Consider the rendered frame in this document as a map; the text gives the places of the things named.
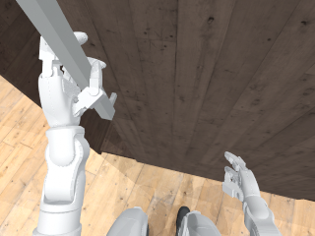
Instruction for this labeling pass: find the handle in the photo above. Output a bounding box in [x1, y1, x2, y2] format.
[16, 0, 117, 120]

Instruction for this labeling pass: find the robot left forearm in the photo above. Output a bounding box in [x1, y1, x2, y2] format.
[31, 125, 91, 236]

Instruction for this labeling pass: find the robot right hand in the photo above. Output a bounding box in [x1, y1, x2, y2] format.
[221, 151, 261, 203]

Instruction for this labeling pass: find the right robot foot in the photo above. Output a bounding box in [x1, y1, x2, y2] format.
[175, 206, 190, 236]

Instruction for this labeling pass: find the right robot shin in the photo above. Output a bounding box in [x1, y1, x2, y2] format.
[178, 210, 201, 236]

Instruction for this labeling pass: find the robot left hand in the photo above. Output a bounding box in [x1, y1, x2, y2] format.
[38, 31, 106, 128]

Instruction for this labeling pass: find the wardrobe door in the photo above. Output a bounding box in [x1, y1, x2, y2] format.
[56, 0, 315, 200]

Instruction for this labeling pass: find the robot right forearm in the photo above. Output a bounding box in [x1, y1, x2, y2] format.
[242, 196, 283, 236]

